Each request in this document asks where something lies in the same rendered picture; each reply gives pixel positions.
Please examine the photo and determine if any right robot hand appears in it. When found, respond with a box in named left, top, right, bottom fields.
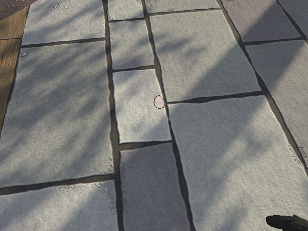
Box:
left=266, top=215, right=308, bottom=231

